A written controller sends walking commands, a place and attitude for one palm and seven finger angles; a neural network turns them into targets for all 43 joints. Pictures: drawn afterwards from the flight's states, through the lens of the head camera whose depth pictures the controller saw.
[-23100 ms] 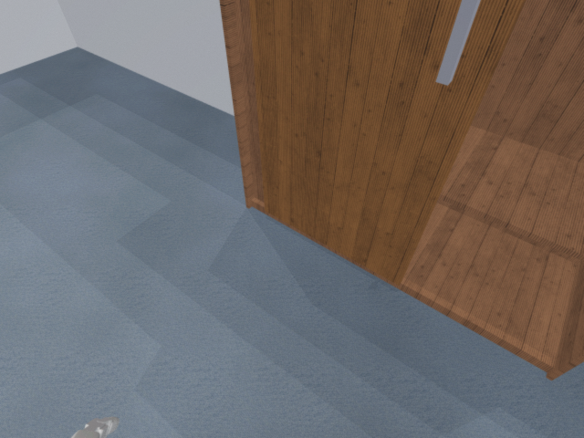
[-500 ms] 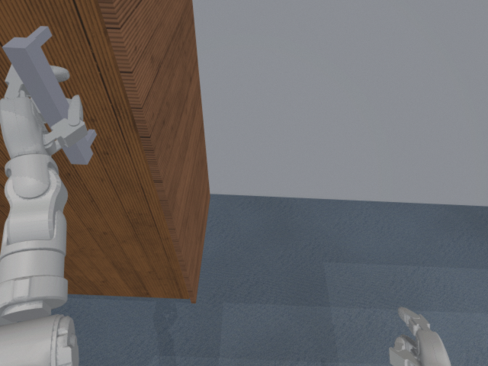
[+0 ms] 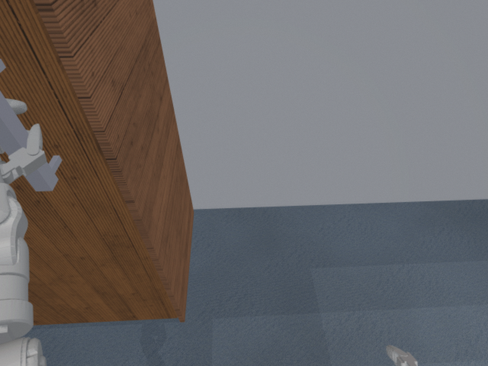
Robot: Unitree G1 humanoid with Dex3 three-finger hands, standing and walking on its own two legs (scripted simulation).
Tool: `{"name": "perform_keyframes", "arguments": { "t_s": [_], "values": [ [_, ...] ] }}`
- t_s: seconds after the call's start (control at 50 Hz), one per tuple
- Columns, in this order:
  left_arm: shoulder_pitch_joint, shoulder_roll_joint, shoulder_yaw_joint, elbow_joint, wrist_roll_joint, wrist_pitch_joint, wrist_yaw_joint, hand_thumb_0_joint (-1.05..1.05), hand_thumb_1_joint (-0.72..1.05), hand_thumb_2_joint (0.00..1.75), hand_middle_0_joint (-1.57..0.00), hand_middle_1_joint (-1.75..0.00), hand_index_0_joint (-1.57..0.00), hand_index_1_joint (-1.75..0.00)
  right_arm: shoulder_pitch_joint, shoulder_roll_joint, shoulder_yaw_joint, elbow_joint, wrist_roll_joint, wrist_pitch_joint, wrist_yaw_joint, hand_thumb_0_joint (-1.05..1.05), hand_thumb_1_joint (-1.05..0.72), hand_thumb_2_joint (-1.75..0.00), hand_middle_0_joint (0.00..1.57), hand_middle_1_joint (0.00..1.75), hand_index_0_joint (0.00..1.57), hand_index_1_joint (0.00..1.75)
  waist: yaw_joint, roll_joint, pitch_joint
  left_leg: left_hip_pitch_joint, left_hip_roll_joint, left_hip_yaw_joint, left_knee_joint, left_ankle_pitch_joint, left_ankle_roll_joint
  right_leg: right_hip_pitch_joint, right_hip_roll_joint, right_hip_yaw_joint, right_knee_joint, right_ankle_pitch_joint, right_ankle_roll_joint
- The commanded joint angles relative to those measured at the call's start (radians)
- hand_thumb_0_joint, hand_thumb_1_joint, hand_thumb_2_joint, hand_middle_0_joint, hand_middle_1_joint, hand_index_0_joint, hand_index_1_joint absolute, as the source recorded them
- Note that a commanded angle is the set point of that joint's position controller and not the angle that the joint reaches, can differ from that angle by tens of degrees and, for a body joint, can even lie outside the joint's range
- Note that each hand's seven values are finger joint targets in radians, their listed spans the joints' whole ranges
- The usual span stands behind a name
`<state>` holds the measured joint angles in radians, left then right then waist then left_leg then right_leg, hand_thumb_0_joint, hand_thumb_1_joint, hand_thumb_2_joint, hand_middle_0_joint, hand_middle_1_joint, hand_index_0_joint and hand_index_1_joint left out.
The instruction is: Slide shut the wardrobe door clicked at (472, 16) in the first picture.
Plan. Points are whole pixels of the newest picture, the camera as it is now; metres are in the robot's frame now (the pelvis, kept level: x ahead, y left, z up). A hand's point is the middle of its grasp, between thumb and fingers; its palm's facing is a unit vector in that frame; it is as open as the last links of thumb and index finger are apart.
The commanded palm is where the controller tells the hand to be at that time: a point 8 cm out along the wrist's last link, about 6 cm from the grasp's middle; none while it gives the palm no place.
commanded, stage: stop walking and hold the door there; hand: left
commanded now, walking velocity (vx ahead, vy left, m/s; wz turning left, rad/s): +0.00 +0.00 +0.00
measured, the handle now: (22, 130) +0.39 +0.36 +0.21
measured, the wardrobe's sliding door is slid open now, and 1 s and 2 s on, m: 0.00 0.00 0.00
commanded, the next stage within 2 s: loosen the grip on the handle in 1.76 s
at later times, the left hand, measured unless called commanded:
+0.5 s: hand (31, 151) +0.36 +0.33 +0.19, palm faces +0.50 -0.84 -0.23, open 6.2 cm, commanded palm +0.31 +0.37 +0.18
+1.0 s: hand (30, 153) +0.36 +0.33 +0.19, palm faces +0.31 -0.94 -0.15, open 6.3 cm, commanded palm +0.32 +0.38 +0.18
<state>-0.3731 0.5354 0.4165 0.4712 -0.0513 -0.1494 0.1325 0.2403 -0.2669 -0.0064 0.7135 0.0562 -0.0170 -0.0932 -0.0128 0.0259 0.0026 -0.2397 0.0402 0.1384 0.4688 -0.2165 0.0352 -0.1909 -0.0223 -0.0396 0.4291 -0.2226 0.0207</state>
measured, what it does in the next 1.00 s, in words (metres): steps to the left: right foot, then left foot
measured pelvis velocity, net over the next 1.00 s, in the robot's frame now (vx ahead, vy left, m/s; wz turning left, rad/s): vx -0.02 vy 0.13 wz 0.06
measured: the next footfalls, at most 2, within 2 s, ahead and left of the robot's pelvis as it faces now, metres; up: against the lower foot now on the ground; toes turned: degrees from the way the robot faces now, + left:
right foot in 0.74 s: -0.01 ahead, -0.08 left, +0.00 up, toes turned -9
left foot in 1.00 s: +0.03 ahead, +0.30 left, +0.00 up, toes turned +0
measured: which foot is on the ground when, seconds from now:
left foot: down 0.00-0.74, up 0.76-0.98, down 1.00-1.00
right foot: down 0.00-0.50, up 0.52-0.72, down 0.74-1.00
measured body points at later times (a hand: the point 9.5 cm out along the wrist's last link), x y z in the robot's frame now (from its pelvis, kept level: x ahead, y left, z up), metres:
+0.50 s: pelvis -0.01 +0.03 -0.01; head +0.01 +0.03 +0.44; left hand +0.33 +0.37 +0.20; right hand +0.14 -0.24 -0.11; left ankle +0.02 +0.09 -0.74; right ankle +0.00 -0.13 -0.74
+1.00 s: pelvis -0.02 +0.13 -0.02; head +0.03 +0.12 +0.43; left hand +0.33 +0.38 +0.20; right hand +0.14 -0.15 -0.13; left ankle -0.01 +0.31 -0.74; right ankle -0.05 -0.08 -0.74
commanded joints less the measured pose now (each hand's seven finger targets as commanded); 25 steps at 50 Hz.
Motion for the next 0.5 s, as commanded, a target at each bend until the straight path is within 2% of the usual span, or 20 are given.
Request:
{"name": "perform_keyframes", "arguments": {
  "t_s": [0.0, 0.02, 0.04, 0.08, 0.1, 0.14, 0.16, 0.18, 0.22, 0.24, 0.28, 0.3, 0.32, 0.34, 0.36, 0.4, 0.44, 0.48],
  "values": [
    [-0.276, 0.300, 0.059, -0.150, 0.019, -0.038, 0.015, 0.00, 0.90, 0.90, -0.45, -1.40, -0.45, -1.40, -0.089, -0.153, -0.046, -0.144, -0.001, -0.049, -0.011, 0.00, -0.90, -0.90, 0.20, 0.30, 0.20, 0.30, 0.007, 0.047, -0.167, 0.091, 0.143, -0.184, -0.110, 0.055, 0.008, -0.007, -0.081, 0.105, -0.061, 0.114, -0.023],
    [-0.278, 0.279, 0.038, -0.156, 0.019, -0.039, 0.014, 0.00, 0.90, 0.90, -0.45, -1.40, -0.45, -1.40, -0.091, -0.149, -0.045, -0.146, -0.001, -0.050, -0.012, 0.00, -0.90, -0.90, 0.20, 0.30, 0.20, 0.30, 0.005, 0.039, -0.168, 0.096, 0.142, -0.182, -0.112, 0.037, 0.009, -0.008, -0.081, 0.103, -0.064, 0.107, -0.023],
    [-0.284, 0.287, 0.045, -0.158, 0.020, -0.039, 0.017, 0.00, 0.90, 0.90, -0.45, -1.40, -0.45, -1.40, -0.087, -0.154, -0.047, -0.145, -0.002, -0.051, -0.012, 0.00, -0.90, -0.90, 0.20, 0.30, 0.20, 0.30, 0.006, 0.047, -0.170, 0.095, 0.141, -0.182, -0.114, 0.036, 0.008, -0.007, -0.080, 0.106, -0.064, 0.104, -0.025],
    [-0.263, 0.264, 0.030, -0.133, 0.015, -0.031, 0.015, 0.00, 0.90, 0.90, -0.45, -1.40, -0.45, -1.40, -0.090, -0.153, -0.048, -0.146, -0.001, -0.050, -0.012, 0.00, -0.90, -0.90, 0.20, 0.30, 0.20, 0.30, 0.002, 0.046, -0.146, 0.085, 0.138, -0.178, -0.116, 0.000, 0.008, -0.023, -0.079, 0.110, -0.077, 0.085, -0.024],
    [-0.265, 0.290, 0.049, -0.134, 0.018, -0.031, 0.018, 0.00, 0.90, 0.90, -0.45, -1.40, -0.45, -1.40, -0.088, -0.155, -0.048, -0.144, -0.001, -0.050, -0.013, 0.00, -0.90, -0.90, 0.20, 0.30, 0.20, 0.30, 0.005, 0.048, -0.147, 0.083, 0.137, -0.174, -0.116, -0.013, 0.007, -0.026, -0.079, 0.116, -0.080, 0.078, -0.024],
    [-0.266, 0.280, 0.039, -0.140, 0.020, -0.033, 0.019, 0.00, 0.90, 0.90, -0.45, -1.40, -0.45, -1.40, -0.088, -0.154, -0.049, -0.146, -0.003, -0.052, -0.012, 0.00, -0.90, -0.90, 0.20, 0.30, 0.20, 0.30, 0.005, 0.041, -0.154, 0.086, 0.134, -0.172, -0.114, -0.016, 0.007, -0.022, -0.082, 0.117, -0.082, 0.078, -0.026],
    [-0.260, 0.301, 0.059, -0.123, 0.022, -0.032, 0.021, 0.00, 0.90, 0.90, -0.45, -1.40, -0.45, -1.40, -0.085, -0.160, -0.053, -0.146, -0.003, -0.051, -0.012, 0.00, -0.90, -0.90, 0.20, 0.30, 0.20, 0.30, 0.009, 0.040, -0.152, 0.072, 0.123, -0.166, -0.095, -0.003, 0.008, -0.011, -0.091, 0.125, -0.085, 0.090, -0.028],
    [-0.254, 0.298, 0.053, -0.115, 0.021, -0.029, 0.018, 0.00, 0.90, 0.90, -0.45, -1.40, -0.45, -1.40, -0.089, -0.164, -0.058, -0.148, -0.003, -0.047, -0.010, 0.00, -0.90, -0.90, 0.20, 0.30, 0.20, 0.30, 0.008, 0.031, -0.150, 0.058, 0.106, -0.152, -0.067, -0.003, 0.007, -0.005, -0.111, 0.146, -0.097, 0.093, -0.033],
    [-0.262, 0.327, 0.076, -0.105, 0.023, -0.033, 0.015, 0.00, 0.90, 0.90, -0.45, -1.40, -0.45, -1.40, -0.088, -0.164, -0.064, -0.147, -0.008, -0.042, -0.007, 0.00, -0.90, -0.90, 0.20, 0.30, 0.20, 0.30, 0.011, -0.030, -0.149, 0.040, 0.073, -0.122, 0.003, -0.007, 0.000, -0.009, -0.171, 0.210, -0.127, 0.106, -0.049],
    [-0.278, 0.341, 0.086, -0.104, 0.024, -0.035, 0.014, 0.00, 0.90, 0.90, -0.45, -1.40, -0.45, -1.40, -0.084, -0.165, -0.069, -0.148, -0.006, -0.038, -0.005, 0.00, -0.90, -0.90, 0.20, 0.30, 0.20, 0.30, 0.010, -0.066, -0.147, 0.021, 0.058, -0.116, 0.031, -0.005, -0.006, 0.006, -0.205, 0.239, -0.130, 0.147, -0.062],
    [-0.288, 0.321, 0.067, -0.094, 0.021, -0.034, 0.005, 0.00, 0.90, 0.90, -0.45, -1.40, -0.45, -1.40, -0.086, -0.165, -0.072, -0.151, -0.004, -0.028, 0.000, 0.00, -0.90, -0.90, 0.20, 0.30, 0.20, 0.30, 0.006, -0.107, -0.141, -0.016, 0.034, -0.111, 0.080, -0.017, -0.017, 0.033, -0.265, 0.268, -0.127, 0.250, -0.084],
    [-0.298, 0.332, 0.079, -0.101, 0.021, -0.036, 0.005, 0.00, 0.90, 0.90, -0.45, -1.40, -0.45, -1.40, -0.091, -0.161, -0.072, -0.154, -0.005, -0.025, 0.002, 0.00, -0.90, -0.90, 0.20, 0.30, 0.20, 0.30, 0.012, -0.129, -0.144, -0.027, 0.033, -0.115, 0.075, -0.030, -0.019, 0.051, -0.292, 0.277, -0.116, 0.307, -0.092],
    [-0.306, 0.329, 0.078, -0.110, 0.023, -0.038, 0.004, 0.00, 0.90, 0.90, -0.45, -1.40, -0.45, -1.40, -0.093, -0.159, -0.071, -0.156, -0.006, -0.023, 0.003, 0.00, -0.90, -0.90, 0.20, 0.30, 0.20, 0.30, 0.014, -0.155, -0.155, -0.035, 0.036, -0.121, 0.054, -0.028, -0.020, 0.080, -0.308, 0.260, -0.095, 0.359, -0.094],
    [-0.308, 0.316, 0.071, -0.120, 0.023, -0.038, 0.003, 0.00, 0.90, 0.90, -0.45, -1.40, -0.45, -1.40, -0.099, -0.158, -0.073, -0.160, -0.005, -0.021, 0.003, 0.00, -0.90, -0.90, 0.20, 0.30, 0.20, 0.30, 0.015, -0.150, -0.149, -0.021, 0.039, -0.118, 0.031, -0.008, -0.020, 0.072, -0.311, 0.248, -0.076, 0.389, -0.090],
    [-0.325, 0.289, 0.046, -0.144, 0.023, -0.041, 0.000, 0.00, 0.90, 0.90, -0.45, -1.40, -0.45, -1.40, -0.098, -0.154, -0.071, -0.161, -0.003, -0.019, 0.005, 0.00, -0.90, -0.90, 0.20, 0.30, 0.20, 0.30, 0.010, -0.166, -0.168, -0.008, 0.045, -0.119, 0.000, 0.050, -0.018, 0.094, -0.301, 0.207, -0.042, 0.417, -0.078],
    [-0.335, 0.255, 0.012, -0.195, 0.022, -0.044, -0.004, 0.00, 0.90, 0.90, -0.45, -1.40, -0.45, -1.40, -0.117, -0.153, -0.069, -0.172, 0.000, -0.019, 0.002, 0.00, -0.90, -0.90, 0.20, 0.30, 0.20, 0.30, 0.009, -0.091, -0.177, 0.058, 0.076, -0.123, -0.046, 0.168, -0.005, 0.048, -0.255, 0.154, 0.021, 0.397, -0.049],
    [-0.319, 0.222, -0.013, -0.237, 0.023, -0.052, -0.003, 0.00, 0.90, 0.90, -0.45, -1.40, -0.45, -1.40, -0.136, -0.153, -0.065, -0.184, 0.003, -0.018, 0.002, 0.00, -0.90, -0.90, 0.20, 0.30, 0.20, 0.30, 0.017, -0.003, -0.205, 0.119, 0.138, -0.195, -0.064, 0.286, 0.025, -0.008, -0.172, 0.068, 0.113, 0.281, -0.017],
    [-0.298, 0.182, -0.054, -0.281, 0.016, -0.056, -0.009, 0.00, 0.90, 0.90, -0.45, -1.40, -0.45, -1.40, -0.156, -0.143, -0.056, -0.194, 0.005, -0.020, 0.003, 0.00, -0.90, -0.90, 0.20, 0.30, 0.20, 0.30, 0.018, 0.160, -0.204, 0.175, 0.216, -0.283, -0.098, 0.357, 0.071, -0.129, -0.097, -0.001, 0.257, -0.098, 0.004]
  ]
}}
